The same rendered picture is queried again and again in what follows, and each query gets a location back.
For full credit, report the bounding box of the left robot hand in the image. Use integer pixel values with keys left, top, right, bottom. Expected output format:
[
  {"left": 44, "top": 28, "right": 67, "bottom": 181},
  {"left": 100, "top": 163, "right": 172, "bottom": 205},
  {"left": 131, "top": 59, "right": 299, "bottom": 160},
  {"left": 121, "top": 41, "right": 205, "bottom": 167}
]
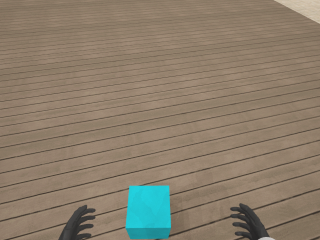
[{"left": 58, "top": 205, "right": 96, "bottom": 240}]

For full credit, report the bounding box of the right robot hand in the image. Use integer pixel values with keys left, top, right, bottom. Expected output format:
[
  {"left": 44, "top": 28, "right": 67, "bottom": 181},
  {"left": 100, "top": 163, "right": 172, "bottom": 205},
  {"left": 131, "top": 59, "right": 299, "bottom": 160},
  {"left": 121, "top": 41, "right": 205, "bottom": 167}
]
[{"left": 230, "top": 203, "right": 270, "bottom": 240}]

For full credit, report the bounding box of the carton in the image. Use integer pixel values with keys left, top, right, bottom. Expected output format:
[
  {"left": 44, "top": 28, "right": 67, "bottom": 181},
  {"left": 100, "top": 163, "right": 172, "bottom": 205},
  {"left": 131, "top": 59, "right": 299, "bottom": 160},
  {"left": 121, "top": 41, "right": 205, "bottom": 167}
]
[{"left": 125, "top": 185, "right": 171, "bottom": 239}]

